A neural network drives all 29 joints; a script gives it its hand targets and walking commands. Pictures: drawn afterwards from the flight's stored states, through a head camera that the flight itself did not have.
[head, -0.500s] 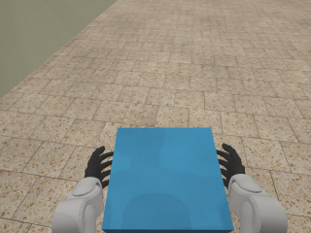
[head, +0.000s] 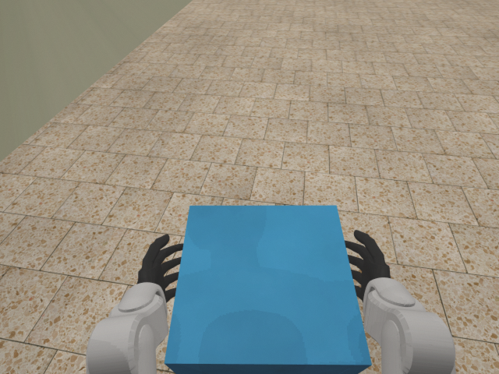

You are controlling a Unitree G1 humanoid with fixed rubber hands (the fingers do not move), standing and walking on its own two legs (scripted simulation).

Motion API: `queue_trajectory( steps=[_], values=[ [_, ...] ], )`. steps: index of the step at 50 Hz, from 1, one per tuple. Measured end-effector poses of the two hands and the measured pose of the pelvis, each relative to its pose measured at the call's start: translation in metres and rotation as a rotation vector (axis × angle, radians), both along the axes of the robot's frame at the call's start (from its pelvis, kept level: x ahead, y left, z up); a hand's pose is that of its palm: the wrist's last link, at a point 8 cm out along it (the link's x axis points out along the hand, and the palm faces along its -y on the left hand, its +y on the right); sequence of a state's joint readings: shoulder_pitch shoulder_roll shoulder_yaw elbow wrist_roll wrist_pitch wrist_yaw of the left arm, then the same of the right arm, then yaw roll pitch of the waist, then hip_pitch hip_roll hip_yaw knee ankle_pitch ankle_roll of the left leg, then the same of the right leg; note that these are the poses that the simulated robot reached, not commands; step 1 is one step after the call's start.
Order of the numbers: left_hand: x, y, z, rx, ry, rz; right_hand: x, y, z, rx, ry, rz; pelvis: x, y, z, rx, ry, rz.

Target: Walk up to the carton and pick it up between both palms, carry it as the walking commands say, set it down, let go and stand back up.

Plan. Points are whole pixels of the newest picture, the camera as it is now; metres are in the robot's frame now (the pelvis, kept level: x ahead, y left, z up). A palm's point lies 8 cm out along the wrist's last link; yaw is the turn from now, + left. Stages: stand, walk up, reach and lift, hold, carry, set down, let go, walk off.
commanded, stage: carry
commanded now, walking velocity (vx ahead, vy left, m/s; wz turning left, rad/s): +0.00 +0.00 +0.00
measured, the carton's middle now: (262, 306) +0.24 +0.00 +0.02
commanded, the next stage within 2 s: none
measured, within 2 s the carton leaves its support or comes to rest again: neither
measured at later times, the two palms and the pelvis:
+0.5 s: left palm (147, 285) +0.23 +0.16 +0.10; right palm (370, 278) +0.24 -0.14 +0.10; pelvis +0.01 +0.00 +0.00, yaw +0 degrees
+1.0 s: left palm (170, 187) +0.43 +0.16 +0.09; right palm (334, 188) +0.42 -0.14 +0.09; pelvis +0.20 +0.02 +0.00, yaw +0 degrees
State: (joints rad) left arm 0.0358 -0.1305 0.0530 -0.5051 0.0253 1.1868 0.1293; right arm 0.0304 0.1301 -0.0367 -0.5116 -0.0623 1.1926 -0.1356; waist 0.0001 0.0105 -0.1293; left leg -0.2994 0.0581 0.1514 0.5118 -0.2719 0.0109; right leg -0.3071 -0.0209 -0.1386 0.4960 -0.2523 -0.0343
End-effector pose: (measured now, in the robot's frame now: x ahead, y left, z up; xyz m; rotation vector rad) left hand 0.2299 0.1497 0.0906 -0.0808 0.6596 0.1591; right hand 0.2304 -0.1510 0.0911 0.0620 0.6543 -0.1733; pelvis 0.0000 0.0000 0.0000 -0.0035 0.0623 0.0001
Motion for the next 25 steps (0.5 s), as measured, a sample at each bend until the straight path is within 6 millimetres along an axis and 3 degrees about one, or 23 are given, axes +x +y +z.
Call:
queue_trajectory(
  steps=[17, 21, 25],
  values=[
    [-0.01, 0.001, 0.001, -0.001, -0.019, 0.007, -0.008, 0.001, 0.001, 0.001, -0.019, 0.006, -0.01, 0.0, 0.0, 0.001, -0.003, 0.003],
    [-0.01, 0.004, 0.008, -0.002, -0.029, 0.013, -0.006, 0.004, 0.009, 0.005, -0.029, 0.008, -0.002, 0.001, 0.001, -0.002, 0.0, 0.005],
    [0.002, 0.006, 0.011, -0.002, -0.023, 0.01, 0.005, 0.006, 0.011, 0.004, -0.023, 0.006, 0.013, 0.004, 0.002, -0.003, 0.005, 0.005]
  ],
)
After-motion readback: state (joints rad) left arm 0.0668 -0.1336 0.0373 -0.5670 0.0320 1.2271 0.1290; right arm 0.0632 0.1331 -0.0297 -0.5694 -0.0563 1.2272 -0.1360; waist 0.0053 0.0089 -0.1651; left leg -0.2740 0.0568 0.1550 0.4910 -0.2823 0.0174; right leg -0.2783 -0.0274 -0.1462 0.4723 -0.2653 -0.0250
